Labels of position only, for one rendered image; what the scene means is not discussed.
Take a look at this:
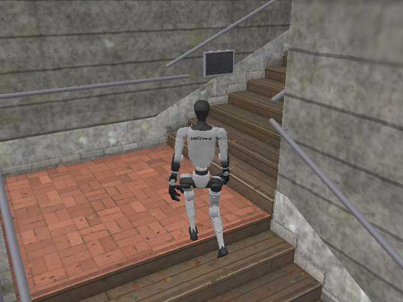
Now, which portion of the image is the right robot hand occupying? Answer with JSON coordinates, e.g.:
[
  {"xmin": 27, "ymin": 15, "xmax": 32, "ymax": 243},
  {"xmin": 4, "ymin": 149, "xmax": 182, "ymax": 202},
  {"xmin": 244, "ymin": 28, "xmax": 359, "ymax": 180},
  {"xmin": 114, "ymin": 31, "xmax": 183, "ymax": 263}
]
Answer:
[{"xmin": 216, "ymin": 173, "xmax": 229, "ymax": 185}]

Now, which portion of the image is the right robot upper arm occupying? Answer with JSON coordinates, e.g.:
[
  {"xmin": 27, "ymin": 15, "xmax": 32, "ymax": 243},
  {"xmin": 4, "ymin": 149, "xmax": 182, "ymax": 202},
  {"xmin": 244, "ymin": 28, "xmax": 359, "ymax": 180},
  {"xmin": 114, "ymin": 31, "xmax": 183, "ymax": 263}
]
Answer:
[{"xmin": 215, "ymin": 127, "xmax": 228, "ymax": 162}]

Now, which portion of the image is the robot right forearm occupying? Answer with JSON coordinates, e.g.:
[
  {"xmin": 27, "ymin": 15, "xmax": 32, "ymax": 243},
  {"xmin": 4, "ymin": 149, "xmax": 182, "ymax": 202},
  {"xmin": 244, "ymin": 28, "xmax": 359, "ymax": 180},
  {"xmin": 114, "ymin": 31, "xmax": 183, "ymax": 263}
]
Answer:
[{"xmin": 220, "ymin": 153, "xmax": 230, "ymax": 176}]

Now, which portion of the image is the robot right thigh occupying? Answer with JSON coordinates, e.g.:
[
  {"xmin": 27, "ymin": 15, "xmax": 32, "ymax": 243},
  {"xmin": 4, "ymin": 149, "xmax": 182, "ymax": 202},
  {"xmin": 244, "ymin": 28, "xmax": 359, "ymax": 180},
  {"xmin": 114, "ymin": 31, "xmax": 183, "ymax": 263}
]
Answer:
[{"xmin": 208, "ymin": 176, "xmax": 222, "ymax": 218}]

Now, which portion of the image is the right robot foot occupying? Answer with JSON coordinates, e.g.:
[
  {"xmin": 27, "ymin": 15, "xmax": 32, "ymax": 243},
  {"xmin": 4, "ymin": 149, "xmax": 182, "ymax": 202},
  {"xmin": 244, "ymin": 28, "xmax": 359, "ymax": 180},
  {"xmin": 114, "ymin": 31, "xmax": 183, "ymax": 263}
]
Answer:
[{"xmin": 217, "ymin": 247, "xmax": 228, "ymax": 258}]

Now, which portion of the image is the robot left forearm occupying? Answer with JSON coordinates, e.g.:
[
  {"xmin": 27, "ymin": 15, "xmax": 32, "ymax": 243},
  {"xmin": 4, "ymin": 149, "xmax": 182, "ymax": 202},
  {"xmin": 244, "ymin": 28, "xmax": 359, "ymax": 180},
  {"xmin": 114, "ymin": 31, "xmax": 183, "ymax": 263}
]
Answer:
[{"xmin": 169, "ymin": 154, "xmax": 180, "ymax": 186}]

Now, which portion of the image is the left robot upper arm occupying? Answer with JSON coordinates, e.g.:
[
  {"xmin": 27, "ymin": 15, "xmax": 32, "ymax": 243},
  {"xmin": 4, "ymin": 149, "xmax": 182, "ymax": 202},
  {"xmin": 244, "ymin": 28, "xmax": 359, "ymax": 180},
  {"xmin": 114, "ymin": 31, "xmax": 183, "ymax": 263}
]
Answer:
[{"xmin": 174, "ymin": 127, "xmax": 189, "ymax": 163}]

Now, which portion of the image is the left robot hand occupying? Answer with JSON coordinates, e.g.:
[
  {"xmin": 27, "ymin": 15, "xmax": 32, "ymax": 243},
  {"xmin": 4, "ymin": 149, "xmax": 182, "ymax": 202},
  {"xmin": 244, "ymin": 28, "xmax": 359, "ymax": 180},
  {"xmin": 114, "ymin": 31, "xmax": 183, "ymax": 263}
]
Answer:
[{"xmin": 169, "ymin": 185, "xmax": 184, "ymax": 201}]

